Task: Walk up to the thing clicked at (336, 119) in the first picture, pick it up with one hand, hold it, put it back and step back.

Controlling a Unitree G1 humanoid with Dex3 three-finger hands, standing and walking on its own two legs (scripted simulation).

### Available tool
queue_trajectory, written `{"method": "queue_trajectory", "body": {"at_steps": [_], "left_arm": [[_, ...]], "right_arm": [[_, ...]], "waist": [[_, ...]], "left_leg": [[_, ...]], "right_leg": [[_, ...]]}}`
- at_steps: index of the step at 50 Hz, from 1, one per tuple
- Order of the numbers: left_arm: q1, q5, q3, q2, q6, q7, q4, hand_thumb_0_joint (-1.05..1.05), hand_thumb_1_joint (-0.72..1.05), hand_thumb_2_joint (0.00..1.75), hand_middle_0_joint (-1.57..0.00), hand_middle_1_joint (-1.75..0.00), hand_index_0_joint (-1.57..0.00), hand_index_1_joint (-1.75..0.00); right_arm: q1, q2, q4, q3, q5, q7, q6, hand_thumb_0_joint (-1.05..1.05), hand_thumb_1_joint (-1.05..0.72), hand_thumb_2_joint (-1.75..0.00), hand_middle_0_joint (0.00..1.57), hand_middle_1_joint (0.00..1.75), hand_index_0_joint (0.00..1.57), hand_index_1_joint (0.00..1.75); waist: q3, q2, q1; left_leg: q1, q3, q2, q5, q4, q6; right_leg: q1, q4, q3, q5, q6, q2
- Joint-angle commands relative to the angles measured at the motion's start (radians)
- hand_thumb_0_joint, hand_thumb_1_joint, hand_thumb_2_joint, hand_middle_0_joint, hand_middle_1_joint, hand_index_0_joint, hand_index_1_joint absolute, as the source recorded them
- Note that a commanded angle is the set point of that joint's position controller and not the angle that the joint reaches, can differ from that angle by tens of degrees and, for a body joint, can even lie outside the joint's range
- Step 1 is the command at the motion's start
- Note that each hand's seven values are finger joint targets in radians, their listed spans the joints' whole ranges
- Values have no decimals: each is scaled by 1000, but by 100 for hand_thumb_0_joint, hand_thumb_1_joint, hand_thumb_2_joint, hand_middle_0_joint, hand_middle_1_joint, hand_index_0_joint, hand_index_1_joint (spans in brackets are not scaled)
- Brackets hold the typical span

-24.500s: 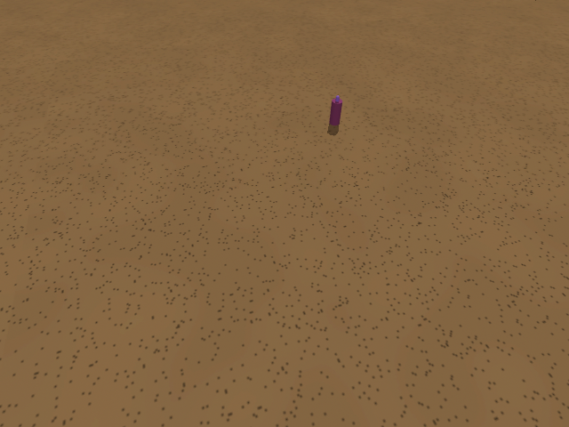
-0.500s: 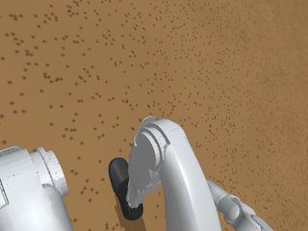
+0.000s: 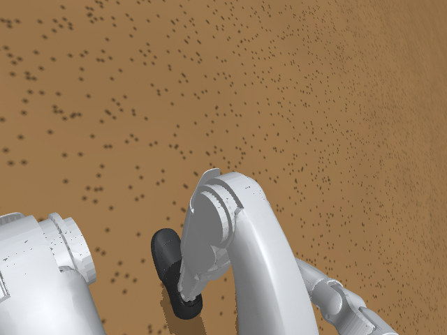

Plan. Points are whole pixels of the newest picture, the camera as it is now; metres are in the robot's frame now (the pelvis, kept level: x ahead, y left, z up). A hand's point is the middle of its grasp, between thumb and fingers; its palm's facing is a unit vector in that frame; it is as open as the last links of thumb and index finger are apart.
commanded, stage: open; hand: left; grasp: from the side
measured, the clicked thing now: out of the picture +0.45 +0.30 -0.20
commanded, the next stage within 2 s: withdraw in 0.16 s
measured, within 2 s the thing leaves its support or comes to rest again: neither
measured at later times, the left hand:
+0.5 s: hand out of the picture +0.45 +0.33 -0.15, palm faces +0.42 -0.91 +0.01, open 17.1 cm
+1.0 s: hand out of the picture +0.37 +0.43 -0.03, palm faces +0.40 -0.85 -0.33, open 17.3 cm
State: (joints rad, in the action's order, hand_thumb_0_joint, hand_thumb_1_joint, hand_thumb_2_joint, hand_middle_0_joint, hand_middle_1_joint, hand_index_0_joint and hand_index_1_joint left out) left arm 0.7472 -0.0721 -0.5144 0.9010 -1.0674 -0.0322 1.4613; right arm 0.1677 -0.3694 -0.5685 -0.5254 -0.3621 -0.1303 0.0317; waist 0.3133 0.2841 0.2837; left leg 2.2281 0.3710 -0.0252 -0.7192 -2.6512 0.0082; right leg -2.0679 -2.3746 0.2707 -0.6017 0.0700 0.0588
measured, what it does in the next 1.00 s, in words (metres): rises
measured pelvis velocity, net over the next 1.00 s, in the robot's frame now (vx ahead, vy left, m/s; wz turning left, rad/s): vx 0.01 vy -0.01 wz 0.10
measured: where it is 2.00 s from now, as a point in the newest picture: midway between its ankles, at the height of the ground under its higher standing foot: (128, 324)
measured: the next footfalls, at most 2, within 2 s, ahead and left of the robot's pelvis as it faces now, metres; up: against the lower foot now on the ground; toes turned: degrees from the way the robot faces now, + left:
none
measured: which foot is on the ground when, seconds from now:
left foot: down 0.00-1.00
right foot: down 0.00-1.00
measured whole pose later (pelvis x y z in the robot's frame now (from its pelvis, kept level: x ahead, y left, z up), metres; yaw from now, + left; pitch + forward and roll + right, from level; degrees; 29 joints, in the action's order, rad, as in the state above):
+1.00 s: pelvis +0.01 -0.01 +0.05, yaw +6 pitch +27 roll -12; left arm 0.58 0.09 -0.53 0.82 -0.40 -0.13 1.00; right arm -0.05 -0.29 -0.57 -0.19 -0.08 -0.07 0.14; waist -0.02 0.09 0.15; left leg 2.22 0.18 -0.04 -0.68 -2.41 0.03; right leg -2.11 -2.25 0.14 -0.63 0.03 0.01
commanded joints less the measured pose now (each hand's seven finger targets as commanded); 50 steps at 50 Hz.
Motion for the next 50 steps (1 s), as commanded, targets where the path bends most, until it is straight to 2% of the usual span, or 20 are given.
{"method": "queue_trajectory", "body": {"at_steps": [1, 5, 15, 18, 22, 25, 27, 29, 31, 33, 36, 37, 38, 41, 43, 44, 46, 47, 49, 50], "left_arm": [[199, -10, 14, 140, -53, -11, -105, 0, -40, 25, -56, -41, -56, -41], [180, -15, 6, 142, -41, -11, -90, 0, -43, 23, -49, -36, -49, -36], [246, -23, 2, 160, -76, -3, -110, 0, -51, 5, -11, -4, -11, -4], [235, -21, -26, 222, -79, -14, -153, 0, -57, 1, -8, 0, -7, 0], [201, -17, -123, 345, -53, -36, -275, 0, -59, 1, -7, 0, -7, 0], [181, -26, -156, 352, -4, -75, -406, 0, -59, 2, -7, 0, -7, -1], [164, -32, -139, 316, 49, -110, -470, 0, -58, 2, -8, -1, -7, -2], [179, -41, -45, 208, 118, -154, -493, 0, -59, 1, -7, -1, -7, -2], [90, -60, 44, 67, 200, -195, -367, 0, -61, 1, -7, -3, -7, -2], [50, -80, 29, 62, 256, -216, -321, 0, -61, 1, -4, -3, -6, -2], [139, -117, 3, 78, 279, -241, -406, 0, -53, 6, -5, -2, -4, -2], [81, 61, -66, 300, 338, -182, -376, 0, -54, 7, -8, -8, -7, -8], [104, 51, -13, 180, 378, -172, -380, 0, -55, 8, -8, -8, -7, -8], [160, 77, -48, 225, 444, -146, -510, 0, -58, 9, -9, -9, -8, -10], [179, 109, -128, 369, 498, -111, -658, 0, -58, 8, -10, -8, -9, -9], [138, 127, -119, 367, 531, -100, -642, 0, -60, 9, -11, -9, -9, -10], [187, 136, -53, 274, 576, -87, -719, 0, -47, 11, -6, -7, -6, -7], [114, 140, -83, 277, 602, -71, -709, 0, -49, 9, -6, -7, -6, -7], [45, 148, -67, 235, 656, -54, -750, 0, -49, 9, -6, -7, -6, -7], [-11, 147, -43, 166, 685, -49, -731, 0, -50, 8, -6, -6, -6, -6]], "right_arm": [[-56, -371, 2, 122, 6, 25, 20, 0, -93, -90, 20, 30, 20, 30], [-51, -371, 22, 122, 13, 25, 28, 0, -92, -90, 20, 30, 20, 30], [-49, -371, 26, 115, 10, 24, 23, 0, -90, -90, 20, 30, 20, 30], [-49, -370, 27, 113, 9, 28, 28, 0, -90, -90, 20, 30, 20, 30], [-71, -373, 24, 131, 18, 37, 42, 0, -91, -90, 20, 30, 20, 30], [-107, -375, 28, 170, 30, 45, 53, 0, -92, -90, 20, 30, 20, 30], [-127, -374, 39, 207, 52, 53, 59, 0, -92, -91, 20, 30, 20, 30], [-130, -350, 48, 232, 82, 59, 57, 0, -92, -91, 20, 30, 20, 30], [-171, -315, 1, 245, 111, 62, 55, 0, -92, -90, 20, 30, 20, 30], [-191, -315, 8, 265, 137, 67, 49, 0, -90, -90, 20, 30, 20, 30], [-204, -308, 29, 279, 163, 65, 42, 0, -84, -90, 20, 30, 20, 30], [-241, -287, -7, 341, 190, 70, 61, 0, -92, -92, 20, 30, 20, 30], [-231, -257, 22, 328, 201, 64, 69, 0, -95, -92, 20, 30, 20, 30], [-243, -253, 41, 376, 234, 66, 88, 0, -96, -92, 20, 30, 20, 30], [-282, -256, 44, 412, 256, 75, 97, 0, -98, -93, 20, 30, 20, 30], [-281, -246, 47, 425, 265, 79, 103, 0, -101, -93, 20, 30, 20, 30], [-308, -206, 30, 437, 277, 82, 109, 0, -90, -90, 20, 30, 20, 30], [-316, -207, 24, 452, 287, 85, 109, 0, -90, -90, 20, 30, 20, 30], [-324, -182, 35, 474, 300, 91, 109, 0, -90, -90, 20, 30, 20, 30], [-332, -173, 41, 490, 309, 93, 110, 0, -89, -90, 20, 30, 20, 30]], "waist": [[-571, -613, 123], [-544, -584, 111], [-543, -579, 134], [-574, -615, 104], [-658, -721, 44], [-767, -817, 16], [-801, -849, 3], [-777, -809, 21], [-684, -689, 32], [-636, -578, 18], [-668, -517, 6], [-785, -604, -87], [-782, -612, -61], [-875, -682, -98], [-986, -775, -147], [-982, -787, -157], [-920, -767, -134], [-916, -750, -154], [-960, -735, -187], [-972, -702, -188]], "left_leg": [[-433, -69, -68, 168, 350, -41], [-408, -64, -66, 139, 364, -38], [-396, -58, -68, 98, 356, -32], [-413, -73, -69, 118, 353, -32], [-483, -93, -73, 189, 375, -44], [-599, -93, -78, 272, 414, -62], [-622, -97, -76, 290, 447, -67], [-545, -125, -66, 251, 441, -52], [-421, -139, -57, 169, 434, -33], [-332, -148, -49, 115, 426, -12], [-313, -141, -43, 78, 423, 2], [-434, -169, -43, 120, 480, -8], [-448, -161, -49, 136, 500, -14], [-506, -175, -47, 87, 561, -14], [-575, -192, -47, 109, 601, -18], [-583, -200, -48, 91, 619, -19], [-544, -218, -43, 39, 639, -13], [-547, -223, -38, 42, 657, -12], [-565, -251, -30, 84, 666, -10], [-574, -256, -26, 98, 677, -9]], "right_leg": [[266, 144, 85, 191, -71, 38], [258, 152, 92, 166, -72, 38], [258, 154, 92, 144, -70, 43], [279, 156, 80, 153, -72, 44], [303, 142, 63, 185, -81, 40], [295, 133, 53, 225, -87, 31], [270, 135, 45, 230, -92, 24], [253, 156, 32, 220, -94, 22], [213, 183, 25, 166, -91, 23], [197, 205, 19, 130, -85, 23], [193, 213, 19, 100, -84, 18], [193, 232, -8, 91, -92, 8], [171, 228, -11, 96, -94, 7], [159, 239, -32, 62, -100, -1], [172, 236, -56, 67, -105, -7], [148, 239, -68, 48, -109, -6], [124, 268, -81, 21, -113, -4], [127, 277, -86, 21, -114, -7], [154, 309, -106, 45, -115, -10], [147, 326, -113, 45, -115, -13]]}}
